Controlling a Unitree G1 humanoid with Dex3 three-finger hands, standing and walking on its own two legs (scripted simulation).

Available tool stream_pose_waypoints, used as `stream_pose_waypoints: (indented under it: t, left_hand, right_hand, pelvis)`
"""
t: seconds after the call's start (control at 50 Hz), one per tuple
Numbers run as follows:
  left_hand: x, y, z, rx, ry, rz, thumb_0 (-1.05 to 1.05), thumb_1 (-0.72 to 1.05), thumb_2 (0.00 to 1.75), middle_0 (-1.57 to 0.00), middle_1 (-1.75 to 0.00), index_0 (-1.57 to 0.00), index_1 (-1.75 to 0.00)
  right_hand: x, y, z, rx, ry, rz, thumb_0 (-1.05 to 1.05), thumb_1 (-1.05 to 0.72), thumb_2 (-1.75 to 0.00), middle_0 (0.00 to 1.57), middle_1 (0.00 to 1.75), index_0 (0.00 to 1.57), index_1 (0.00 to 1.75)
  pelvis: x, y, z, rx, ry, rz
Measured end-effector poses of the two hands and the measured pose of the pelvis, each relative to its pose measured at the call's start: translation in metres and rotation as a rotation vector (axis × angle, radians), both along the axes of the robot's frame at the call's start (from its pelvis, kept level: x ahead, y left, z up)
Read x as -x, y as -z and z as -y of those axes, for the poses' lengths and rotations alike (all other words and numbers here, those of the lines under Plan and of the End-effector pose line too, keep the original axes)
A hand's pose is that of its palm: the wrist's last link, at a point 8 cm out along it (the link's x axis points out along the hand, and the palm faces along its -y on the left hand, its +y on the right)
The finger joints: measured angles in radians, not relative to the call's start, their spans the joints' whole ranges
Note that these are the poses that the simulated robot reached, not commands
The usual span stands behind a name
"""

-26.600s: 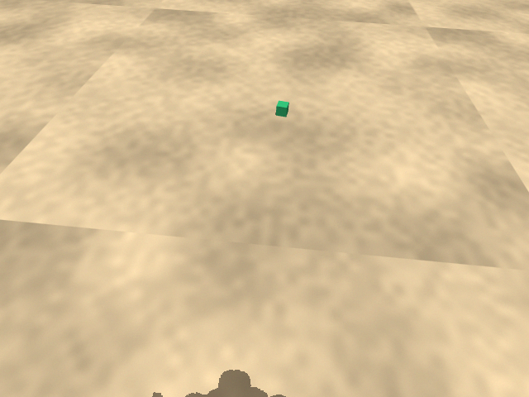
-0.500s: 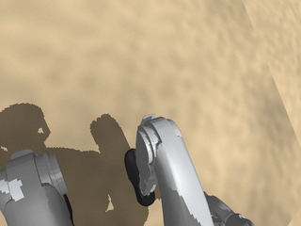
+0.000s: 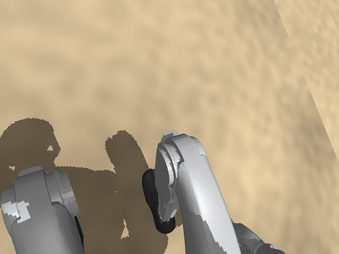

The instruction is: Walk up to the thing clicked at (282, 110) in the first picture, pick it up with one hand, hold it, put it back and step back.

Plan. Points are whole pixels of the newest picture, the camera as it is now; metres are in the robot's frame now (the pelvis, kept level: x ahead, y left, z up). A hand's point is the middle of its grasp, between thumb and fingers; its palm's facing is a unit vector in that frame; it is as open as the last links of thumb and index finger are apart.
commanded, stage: withdraw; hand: left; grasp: from above
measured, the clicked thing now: out of the picture +0.44 +0.32 -0.26
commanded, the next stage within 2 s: home in 0.76 s
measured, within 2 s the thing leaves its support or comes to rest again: rests again in 0.12 s
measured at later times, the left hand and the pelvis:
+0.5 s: hand out of the picture +0.40 +0.34 -0.07, palm faces -0.49 -0.08 -0.87, open 13.8 cm; pelvis -0.02 -0.01 +0.06, yaw +7 degrees
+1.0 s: hand out of the picture +0.42 +0.33 -0.10, palm faces -0.44 -0.07 -0.90, open 13.3 cm; pelvis -0.01 +0.00 +0.04, yaw +6 degrees
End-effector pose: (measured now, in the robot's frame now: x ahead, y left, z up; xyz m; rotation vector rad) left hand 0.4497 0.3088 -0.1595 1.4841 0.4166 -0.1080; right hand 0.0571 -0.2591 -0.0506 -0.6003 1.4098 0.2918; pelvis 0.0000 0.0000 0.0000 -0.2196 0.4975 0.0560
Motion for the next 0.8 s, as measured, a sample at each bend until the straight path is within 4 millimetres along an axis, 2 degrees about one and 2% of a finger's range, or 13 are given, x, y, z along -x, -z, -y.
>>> stream_pose_waypoints:
  t: [0.06, 0.12, 0.2, 0.28, 0.38, 0.48, 0.58, 0.7, 0.8]
  left_hand:
    - [-0.006, -0.022, -0.008, -0.014, -0.071, 0.055, 0.0, -0.52, 0.97, -0.08, -1.02, -0.1, -1.0]
    - [-0.006, -0.052, -0.018, -0.05, -0.118, 0.074, 0.0, -0.52, 0.97, -0.08, -1.02, -0.09, -1.0]
    - [0.004, -0.092, -0.028, -0.077, -0.146, -0.009, 0.0, -0.52, 0.98, -0.08, -1.01, -0.09, -1.0]
    - [0.015, -0.126, -0.026, -0.069, -0.114, -0.118, 0.0, -0.52, 0.99, -0.09, -1.01, -0.09, -1.0]
    - [0.027, -0.15, -0.024, -0.027, -0.05, -0.2, 0.0, -0.51, 0.99, -0.12, -0.99, -0.11, -0.99]
    - [0.035, -0.153, -0.028, -0.002, 0.011, -0.189, 0.0, -0.48, 0.97, -0.15, -0.96, -0.14, -0.97]
    - [0.037, -0.138, -0.029, -0.014, 0.06, -0.179, 0.0, -0.45, 0.95, -0.17, -0.94, -0.16, -0.94]
    - [0.021, -0.112, -0.017, -0.009, 0.092, -0.131, 0.0, -0.46, 0.96, -0.16, -0.96, -0.15, -0.96]
    - [0.005, -0.103, -0.01, -0.018, 0.072, -0.062, 0.0, -0.47, 0.97, -0.14, -0.98, -0.14, -0.98]
  right_hand:
    - [-0.003, 0.002, 0.001, -0.026, 0.047, 0.014, 0.0, -0.91, -0.9, 0.2, 0.3, 0.2, 0.3]
    - [-0.008, 0.007, 0.002, -0.056, 0.121, 0.029, 0.0, -0.91, -0.9, 0.2, 0.3, 0.2, 0.3]
    - [-0.02, 0.011, 0.001, -0.092, 0.201, 0.053, 0.01, -0.91, -0.9, 0.2, 0.3, 0.2, 0.3]
    - [-0.034, 0.006, 0.001, -0.109, 0.231, 0.088, 0.01, -0.91, -0.9, 0.2, 0.3, 0.2, 0.3]
    - [-0.045, -0.008, 0.008, -0.072, 0.211, 0.135, 0.0, -0.92, -0.9, 0.2, 0.3, 0.2, 0.3]
    - [-0.044, -0.018, 0.021, 0.012, 0.178, 0.149, 0.0, -0.92, -0.9, 0.2, 0.3, 0.2, 0.3]
    - [-0.032, -0.02, 0.03, 0.087, 0.164, 0.128, 0.0, -0.91, -0.9, 0.2, 0.3, 0.19, 0.3]
    - [-0.009, -0.016, 0.028, 0.135, 0.18, 0.089, 0.0, -0.91, -0.9, 0.2, 0.3, 0.2, 0.3]
    - [0.014, -0.01, 0.019, 0.131, 0.237, 0.055, 0.0, -0.91, -0.9, 0.2, 0.3, 0.2, 0.3]
  pelvis:
    - [-0.003, -0.002, 0.001, -0.005, -0.002, -0.029]
    - [-0.005, -0.01, 0.002, -0.016, -0.011, -0.069]
    - [-0.005, -0.026, 0.003, -0.041, -0.029, -0.099]
    - [0.0, -0.046, 0.004, -0.066, -0.049, -0.1]
    - [0.008, -0.062, 0.009, -0.082, -0.064, -0.079]
    - [0.015, -0.062, 0.013, -0.086, -0.069, -0.061]
    - [0.018, -0.054, 0.013, -0.085, -0.07, -0.053]
    - [0.018, -0.041, 0.008, -0.068, -0.066, -0.053]
    - [0.015, -0.033, 0.005, -0.055, -0.062, -0.071]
